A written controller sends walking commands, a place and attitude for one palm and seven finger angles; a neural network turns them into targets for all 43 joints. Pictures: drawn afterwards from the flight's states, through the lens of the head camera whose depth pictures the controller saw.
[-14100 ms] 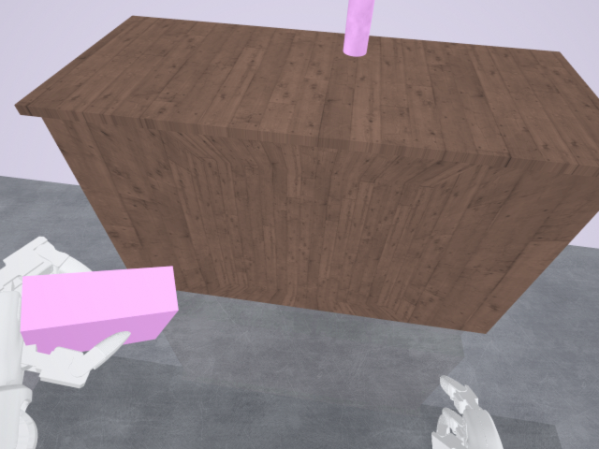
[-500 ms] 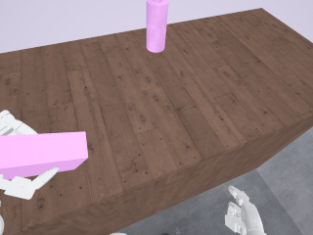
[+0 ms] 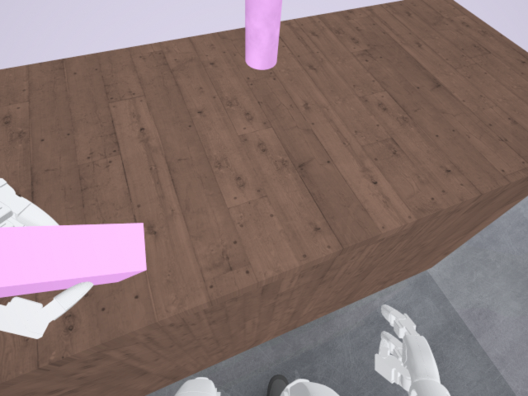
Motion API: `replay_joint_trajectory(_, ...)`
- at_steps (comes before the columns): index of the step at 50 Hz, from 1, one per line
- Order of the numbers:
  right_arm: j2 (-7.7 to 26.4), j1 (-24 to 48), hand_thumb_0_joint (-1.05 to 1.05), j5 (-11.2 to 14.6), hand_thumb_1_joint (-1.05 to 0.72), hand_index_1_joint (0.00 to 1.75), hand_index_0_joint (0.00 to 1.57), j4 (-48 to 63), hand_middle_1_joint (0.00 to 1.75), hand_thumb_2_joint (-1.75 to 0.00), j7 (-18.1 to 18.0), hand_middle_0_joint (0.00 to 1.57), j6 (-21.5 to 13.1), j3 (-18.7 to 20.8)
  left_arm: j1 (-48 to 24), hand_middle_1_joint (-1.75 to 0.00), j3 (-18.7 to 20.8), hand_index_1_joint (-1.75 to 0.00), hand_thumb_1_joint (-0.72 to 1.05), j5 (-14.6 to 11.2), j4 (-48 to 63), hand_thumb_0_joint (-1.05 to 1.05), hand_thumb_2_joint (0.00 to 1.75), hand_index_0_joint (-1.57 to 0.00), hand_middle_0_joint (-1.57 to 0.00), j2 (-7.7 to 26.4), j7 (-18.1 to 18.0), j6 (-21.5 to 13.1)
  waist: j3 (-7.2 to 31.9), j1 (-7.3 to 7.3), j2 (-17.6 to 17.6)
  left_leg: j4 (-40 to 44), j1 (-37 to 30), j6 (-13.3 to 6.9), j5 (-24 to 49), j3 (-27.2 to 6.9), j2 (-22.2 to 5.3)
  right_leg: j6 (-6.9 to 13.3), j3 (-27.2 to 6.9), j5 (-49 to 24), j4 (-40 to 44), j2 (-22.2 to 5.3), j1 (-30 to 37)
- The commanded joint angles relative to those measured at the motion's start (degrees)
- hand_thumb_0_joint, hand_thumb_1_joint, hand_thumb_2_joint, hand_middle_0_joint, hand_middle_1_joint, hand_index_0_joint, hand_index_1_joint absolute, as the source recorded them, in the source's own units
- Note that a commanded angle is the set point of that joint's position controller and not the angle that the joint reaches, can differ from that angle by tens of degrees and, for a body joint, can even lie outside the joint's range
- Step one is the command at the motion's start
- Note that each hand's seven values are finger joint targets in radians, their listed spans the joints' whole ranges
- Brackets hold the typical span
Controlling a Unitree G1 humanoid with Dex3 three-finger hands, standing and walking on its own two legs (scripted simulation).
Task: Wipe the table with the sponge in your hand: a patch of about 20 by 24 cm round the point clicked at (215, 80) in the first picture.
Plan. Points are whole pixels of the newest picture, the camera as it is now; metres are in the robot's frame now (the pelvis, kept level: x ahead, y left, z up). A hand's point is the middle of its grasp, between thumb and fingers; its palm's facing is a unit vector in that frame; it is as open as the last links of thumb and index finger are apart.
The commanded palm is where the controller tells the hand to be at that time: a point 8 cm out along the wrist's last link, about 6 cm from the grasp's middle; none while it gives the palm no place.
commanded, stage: shuffle to correct the standing spot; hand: left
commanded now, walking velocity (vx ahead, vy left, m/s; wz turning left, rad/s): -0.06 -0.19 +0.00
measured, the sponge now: (88, 259) +0.23 +0.21 +0.15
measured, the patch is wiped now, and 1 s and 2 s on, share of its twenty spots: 0.00 0.00 0.00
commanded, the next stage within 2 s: none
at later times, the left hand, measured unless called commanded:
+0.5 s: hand (55, 240) +0.24 +0.23 +0.17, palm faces +0.35 -0.84 -0.42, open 9.3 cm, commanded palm +0.18 +0.27 +0.19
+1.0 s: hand (22, 269) +0.21 +0.25 +0.17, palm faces +0.36 -0.80 -0.49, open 9.3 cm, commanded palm +0.15 +0.28 +0.19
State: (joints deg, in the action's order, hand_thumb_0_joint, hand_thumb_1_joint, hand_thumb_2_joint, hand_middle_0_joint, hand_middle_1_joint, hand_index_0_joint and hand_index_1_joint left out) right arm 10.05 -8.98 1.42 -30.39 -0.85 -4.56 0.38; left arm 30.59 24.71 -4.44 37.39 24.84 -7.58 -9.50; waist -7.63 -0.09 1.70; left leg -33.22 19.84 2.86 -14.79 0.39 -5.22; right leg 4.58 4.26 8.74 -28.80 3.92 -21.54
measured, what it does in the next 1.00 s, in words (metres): stands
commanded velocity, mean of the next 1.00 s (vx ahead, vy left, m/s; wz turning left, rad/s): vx -0.18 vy -0.18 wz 0.00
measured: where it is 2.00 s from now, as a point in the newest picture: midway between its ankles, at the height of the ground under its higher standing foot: outside the picture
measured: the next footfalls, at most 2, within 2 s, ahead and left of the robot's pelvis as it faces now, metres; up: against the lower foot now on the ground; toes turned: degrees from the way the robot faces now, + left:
none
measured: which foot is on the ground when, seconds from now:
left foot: down 0.00-1.00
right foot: down 0.00-1.00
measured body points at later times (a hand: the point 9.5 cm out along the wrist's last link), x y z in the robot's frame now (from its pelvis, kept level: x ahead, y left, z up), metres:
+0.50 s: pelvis +0.02 -0.01 +0.00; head +0.07 +0.00 +0.45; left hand +0.22 +0.27 +0.19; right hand +0.19 -0.24 -0.08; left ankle +0.03 +0.16 -0.73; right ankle +0.07 -0.07 -0.73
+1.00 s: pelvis +0.00 +0.00 +0.00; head +0.06 +0.02 +0.44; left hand +0.19 +0.29 +0.20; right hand +0.18 -0.22 -0.09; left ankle +0.03 +0.16 -0.73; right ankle +0.07 -0.07 -0.73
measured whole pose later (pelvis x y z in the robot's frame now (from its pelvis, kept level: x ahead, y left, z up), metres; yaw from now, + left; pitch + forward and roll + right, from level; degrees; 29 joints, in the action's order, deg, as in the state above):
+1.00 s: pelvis +0.00 +0.00 +0.00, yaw +1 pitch +1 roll +0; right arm 10.2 -9.9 1.6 -30.7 -1.3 -3.8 0.1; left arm 31.3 25.0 -4.2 36.9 25.0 -8.1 -9.3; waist -6.8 -0.4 1.7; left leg -32.7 20.1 3.2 -13.9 0.4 -4.8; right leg 3.8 4.6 9.1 -29.7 3.2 -22.2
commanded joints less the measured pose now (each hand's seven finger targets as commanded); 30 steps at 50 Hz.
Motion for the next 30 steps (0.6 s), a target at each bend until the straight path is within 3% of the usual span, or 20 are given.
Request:
replay_joint_trajectory(1,7.95,0.67,0.00,0.07,-0.90,0.30,0.20,7.77,0.30,-0.90,-0.97,0.20,-2.89,2.77,-0.72,-1.60,5.38,-1.60,0.10,-0.19,10.36,0.00,1.30,-1.20,-1.20,6.98,-1.63,-2.71,12.11,0.25,-3.93,6.12,-0.68,-4.64,-14.65,-4.28,-4.32,-2.22,-12.17,14.69,9.74,-10.05,4.22)
replay_joint_trajectory(3,8.38,0.29,0.00,-0.05,-0.90,0.30,0.20,7.51,0.30,-0.90,-1.11,0.20,-3.04,2.81,-3.44,-1.60,5.03,-1.60,0.10,0.29,10.10,0.00,1.30,-1.20,-1.20,7.32,-1.92,-2.30,10.93,0.39,-2.13,5.02,-1.56,-4.60,-14.97,-4.03,-3.45,-2.17,-13.09,17.35,11.51,-10.12,2.28)
replay_joint_trajectory(5,8.37,0.86,0.00,0.03,-0.90,0.30,0.20,7.02,0.30,-0.90,-1.32,0.20,-3.24,2.48,-4.92,-1.60,4.09,-1.60,0.10,0.38,10.18,0.00,1.30,-1.20,-1.20,6.71,-2.26,-2.00,10.61,0.63,-3.71,5.26,-4.09,-4.63,-14.03,-3.77,-2.98,-1.84,-12.99,16.83,12.27,-9.73,0.57)
replay_joint_trajectory(8,8.46,1.03,0.00,-0.23,-0.90,0.30,0.20,7.08,0.30,-0.90,-1.28,0.20,-3.60,2.49,-5.94,-1.60,3.63,-1.60,0.10,0.89,9.26,0.00,1.30,-1.20,-1.20,6.61,-2.39,-1.96,10.97,0.32,-6.70,9.98,-1.01,-5.55,-11.18,-6.26,-5.76,-3.02,-9.96,10.68,7.90,-7.81,6.77)
replay_joint_trajectory(11,8.39,1.54,0.00,0.36,-0.90,0.30,0.20,7.11,0.30,-0.90,-1.12,0.20,-3.56,2.58,-5.14,-1.60,3.56,-1.60,0.10,0.68,8.76,0.00,1.30,-1.20,-1.20,6.08,-2.32,-1.82,12.24,-0.03,-7.87,11.74,1.43,-5.85,-10.30,-6.34,-7.41,-3.66,-8.42,6.73,4.52,-7.27,11.60)
replay_joint_trajectory(13,8.57,1.28,0.00,0.34,-0.90,0.30,0.20,7.27,0.30,-0.90,-0.83,0.20,-3.51,2.90,-4.87,-1.60,3.73,-1.60,0.10,0.93,8.31,0.00,1.30,-1.20,-1.20,6.47,-2.11,-1.66,10.28,0.05,-7.55,10.51,2.49,-5.35,-12.25,-5.02,-6.35,-3.27,-9.78,8.26,6.48,-7.87,10.25)
replay_joint_trajectory(14,8.39,1.08,0.00,0.30,-0.90,0.30,0.20,7.19,0.30,-0.90,-0.67,0.20,-3.41,2.87,-4.96,-1.60,3.79,-1.60,0.10,0.95,8.05,0.00,1.30,-1.20,-1.20,6.74,-2.09,-1.60,9.63,0.08,-5.58,9.20,2.39,-5.04,-12.21,-4.42,-5.43,-3.00,-10.37,8.98,7.96,-8.35,9.62)
replay_joint_trajectory(15,8.28,1.55,0.00,0.40,-0.90,0.30,0.20,6.89,0.30,-0.90,-0.64,0.20,-3.38,2.70,-4.72,-1.60,3.97,-1.60,0.10,0.73,9.00,0.00,1.30,-1.20,-1.20,6.77,-2.05,-1.68,9.78,0.31,-5.87,8.40,0.31,-4.78,-10.95,-3.65,-4.65,-2.61,-10.85,8.16,9.23,-8.45,8.24)
replay_joint_trajectory(18,8.21,0.33,0.00,0.14,-0.90,0.30,0.20,6.65,0.30,-0.90,-0.48,0.20,-3.14,2.89,-4.22,-1.60,4.11,-1.60,0.10,0.62,8.19,0.00,1.30,-1.20,-1.20,7.22,-2.07,-1.60,10.89,0.36,-1.65,3.91,-3.13,-4.27,-8.00,-2.22,-2.31,-1.73,-13.47,8.67,12.82,-10.93,6.55)
replay_joint_trajectory(19,8.20,0.02,0.00,0.19,-0.90,0.30,0.20,6.53,0.30,-0.90,-0.40,0.20,-3.01,2.93,-4.17,-1.60,3.68,-1.60,0.10,0.44,8.41,0.00,1.30,-1.20,-1.20,6.87,-2.02,-1.54,11.79,0.49,-0.56,2.37,-5.06,-4.07,-5.92,-1.86,-1.63,-1.15,-14.16,7.16,13.35,-11.87,5.92)
replay_joint_trajectory(22,8.10,0.71,0.00,0.09,-0.90,0.30,0.20,6.69,0.30,-0.90,-0.66,0.20,-2.62,2.63,-2.76,-1.60,3.87,-1.60,0.10,0.08,9.23,0.00,1.30,-1.20,-1.20,7.19,-2.08,-1.60,13.27,0.44,-2.10,4.40,-7.10,-4.24,-1.21,-2.98,-2.25,-1.07,-12.94,1.71,11.60,-11.44,7.06)
replay_joint_trajectory(24,8.20,1.27,0.00,0.00,-0.90,0.30,0.20,6.79,0.30,-0.90,-0.81,0.20,-2.42,2.57,-2.66,-1.60,4.36,-1.60,0.10,0.06,9.22,0.00,1.30,-1.20,-1.20,7.67,-2.01,-1.68,13.60,0.30,-3.73,6.70,-6.58,-4.37,2.09,-4.09,-3.71,-1.56,-11.56,-2.36,9.66,-10.50,9.18)
replay_joint_trajectory(26,8.06,2.22,0.00,0.01,-0.90,0.30,0.20,6.95,0.30,-0.90,-1.22,0.20,-2.18,2.35,-1.31,-1.60,4.79,-1.60,0.10,0.09,9.23,0.00,1.30,-1.20,-1.20,7.67,-1.95,-1.74,13.48,0.18,-7.58,9.14,-5.61,-4.74,5.95,-5.05,-6.26,-3.06,-9.42,-7.08,6.84,-9.06,11.31)
replay_joint_trajectory(28,8.00,1.85,0.00,0.15,-0.90,0.30,0.20,7.18,0.30,-0.90,-1.28,0.20,-1.93,2.74,-1.28,-1.60,5.80,-1.60,0.10,0.25,9.17,0.00,1.30,-1.20,-1.20,8.48,-1.99,-1.75,14.07,-0.13,-7.12,7.50,-4.60,-4.28,10.94,-4.31,-6.99,-3.58,-9.26,-12.93,5.40,-9.79,13.73)
replay_joint_trajectory(30,7.56,2.18,0.00,0.31,-0.90,0.30,0.20,6.93,0.30,-0.90,-1.19,0.20,-1.79,2.73,-0.66,-1.60,5.92,-1.60,0.10,-0.02,8.53,0.00,1.30,-1.20,-1.20,8.17,-1.80,-1.47,14.82,0.17,-5.06,5.81,-5.74,-3.42,14.18,-3.47,-6.24,-2.71,-9.50,-17.97,4.68,-10.58,13.88)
